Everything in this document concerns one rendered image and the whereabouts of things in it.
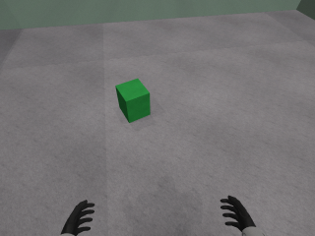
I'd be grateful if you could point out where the left robot hand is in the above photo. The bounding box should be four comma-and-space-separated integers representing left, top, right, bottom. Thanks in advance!
60, 200, 95, 236

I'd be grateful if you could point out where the carton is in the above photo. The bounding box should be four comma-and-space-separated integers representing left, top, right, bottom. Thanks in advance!
115, 79, 151, 123

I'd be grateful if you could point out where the robot right forearm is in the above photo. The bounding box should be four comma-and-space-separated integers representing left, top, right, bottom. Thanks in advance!
241, 226, 266, 236

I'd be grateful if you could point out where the right robot hand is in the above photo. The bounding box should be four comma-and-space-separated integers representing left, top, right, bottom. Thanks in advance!
220, 195, 256, 232

